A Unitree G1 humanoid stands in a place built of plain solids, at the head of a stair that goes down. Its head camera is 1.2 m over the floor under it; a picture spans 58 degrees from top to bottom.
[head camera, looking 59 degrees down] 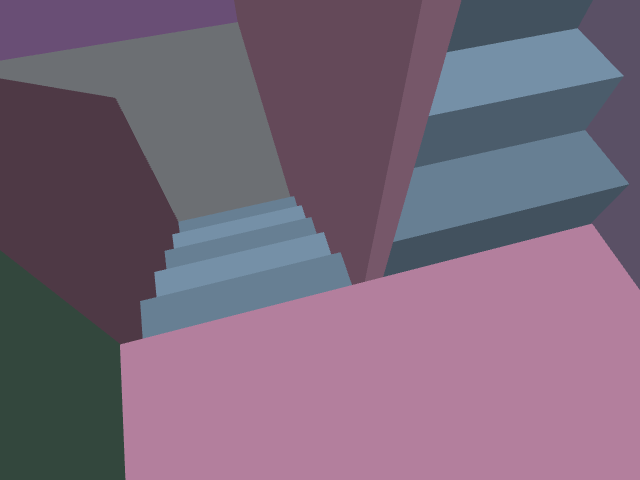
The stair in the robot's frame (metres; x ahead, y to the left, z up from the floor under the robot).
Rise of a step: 0.20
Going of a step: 0.23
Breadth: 0.73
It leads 16 degrees to the left of straight ahead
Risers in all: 6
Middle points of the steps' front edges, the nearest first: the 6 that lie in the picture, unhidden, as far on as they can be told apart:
0.48 0.22 0.00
0.69 0.28 -0.20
0.91 0.34 -0.40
1.13 0.40 -0.61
1.34 0.46 -0.81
1.56 0.52 -1.01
